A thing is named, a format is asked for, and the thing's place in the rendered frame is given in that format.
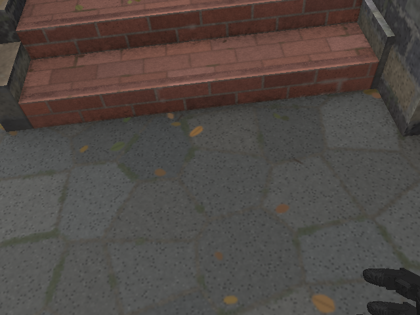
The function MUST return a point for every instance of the robot right hand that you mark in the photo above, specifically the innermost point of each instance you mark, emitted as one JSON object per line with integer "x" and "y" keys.
{"x": 405, "y": 283}

